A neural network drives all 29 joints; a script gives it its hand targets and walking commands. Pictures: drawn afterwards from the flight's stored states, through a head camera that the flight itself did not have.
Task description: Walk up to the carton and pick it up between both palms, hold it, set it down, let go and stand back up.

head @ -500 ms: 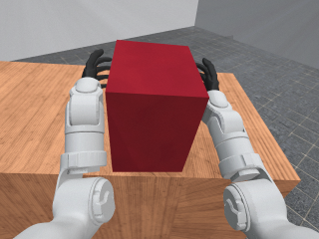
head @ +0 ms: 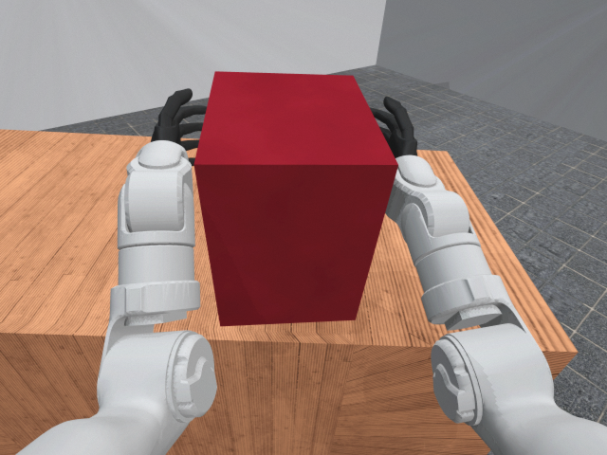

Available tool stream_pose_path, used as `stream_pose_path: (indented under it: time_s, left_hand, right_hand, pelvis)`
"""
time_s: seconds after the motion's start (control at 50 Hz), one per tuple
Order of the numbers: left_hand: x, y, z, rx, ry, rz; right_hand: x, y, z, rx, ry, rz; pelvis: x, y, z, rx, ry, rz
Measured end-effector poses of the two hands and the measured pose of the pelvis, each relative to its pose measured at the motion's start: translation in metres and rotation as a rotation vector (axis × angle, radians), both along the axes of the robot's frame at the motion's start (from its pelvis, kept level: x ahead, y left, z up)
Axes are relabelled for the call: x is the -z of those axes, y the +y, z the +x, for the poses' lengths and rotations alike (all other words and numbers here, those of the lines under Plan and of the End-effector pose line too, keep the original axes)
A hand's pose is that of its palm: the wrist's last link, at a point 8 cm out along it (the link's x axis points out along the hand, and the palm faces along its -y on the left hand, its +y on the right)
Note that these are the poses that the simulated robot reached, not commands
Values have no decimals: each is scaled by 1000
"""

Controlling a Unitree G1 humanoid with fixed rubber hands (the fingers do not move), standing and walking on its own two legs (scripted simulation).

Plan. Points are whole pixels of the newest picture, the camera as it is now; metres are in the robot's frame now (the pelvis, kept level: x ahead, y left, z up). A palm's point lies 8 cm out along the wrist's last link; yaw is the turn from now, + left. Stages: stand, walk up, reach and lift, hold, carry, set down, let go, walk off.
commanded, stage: hold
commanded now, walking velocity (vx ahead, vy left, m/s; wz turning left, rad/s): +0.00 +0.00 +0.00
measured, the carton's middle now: (287, 199) +0.38 -0.01 +0.20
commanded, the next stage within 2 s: none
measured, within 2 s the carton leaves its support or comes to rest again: neither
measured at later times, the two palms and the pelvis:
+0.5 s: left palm (157, 131) +0.36 +0.13 +0.30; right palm (402, 137) +0.36 -0.14 +0.30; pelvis +0.00 -0.01 +0.00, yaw +1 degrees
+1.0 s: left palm (153, 138) +0.37 +0.14 +0.29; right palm (393, 139) +0.37 -0.13 +0.29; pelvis +0.01 -0.01 +0.00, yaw +1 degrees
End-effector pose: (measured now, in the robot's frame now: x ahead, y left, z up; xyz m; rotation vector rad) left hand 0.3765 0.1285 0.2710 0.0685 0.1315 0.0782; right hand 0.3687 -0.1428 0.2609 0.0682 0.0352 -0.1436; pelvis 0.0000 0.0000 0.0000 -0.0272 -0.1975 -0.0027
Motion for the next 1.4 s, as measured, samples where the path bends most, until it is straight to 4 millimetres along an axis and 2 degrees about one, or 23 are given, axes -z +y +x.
stream_pose_path:
  time_s: [0.28,0.52,0.8,1.06,1.4]
  left_hand:
    - [-24,1,-13,-13,-24,-18]
    - [-34,5,-15,-17,-30,-29]
    - [-32,10,-9,-10,-32,-33]
    - [-21,14,-8,-9,-26,-36]
    - [-29,12,-14,-18,-33,-21]
  right_hand:
    - [-25,1,-9,-15,-20,5]
    - [-36,5,-7,-29,-17,0]
    - [-36,10,-1,-37,-9,-3]
    - [-29,13,0,-38,-1,-11]
    - [-33,12,-4,-41,-6,-6]
  pelvis:
    - [0,-6,-6,-6,15,9]
    - [-1,-10,-4,-15,24,13]
    - [0,-10,6,-22,27,7]
    - [0,-6,11,-16,23,2]
    - [0,-7,6,-19,19,8]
